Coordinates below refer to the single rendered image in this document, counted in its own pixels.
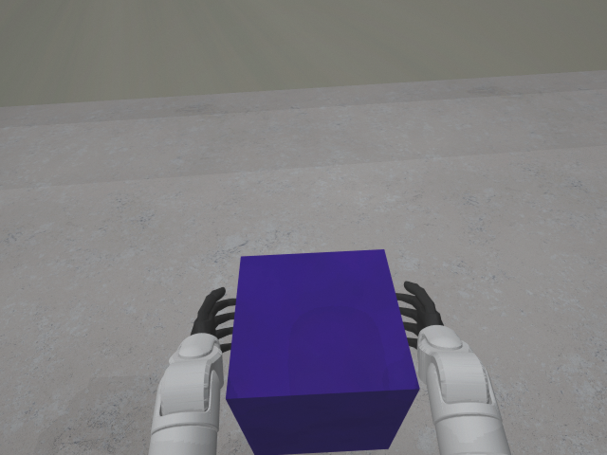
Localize carton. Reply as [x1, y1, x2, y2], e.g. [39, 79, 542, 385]
[226, 249, 420, 455]

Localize robot left hand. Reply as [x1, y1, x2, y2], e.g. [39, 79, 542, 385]
[191, 287, 236, 353]

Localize robot right hand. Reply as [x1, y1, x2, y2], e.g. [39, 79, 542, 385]
[395, 281, 444, 349]

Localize robot right forearm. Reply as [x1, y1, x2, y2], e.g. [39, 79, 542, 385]
[417, 325, 511, 455]

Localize robot left forearm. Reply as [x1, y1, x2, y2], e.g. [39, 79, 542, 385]
[148, 333, 224, 455]

